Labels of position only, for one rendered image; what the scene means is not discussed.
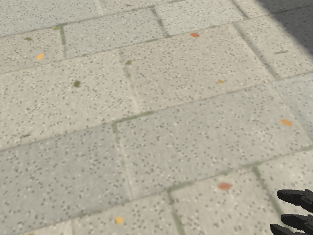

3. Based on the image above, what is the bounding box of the right robot hand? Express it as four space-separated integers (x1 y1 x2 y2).
270 189 313 235

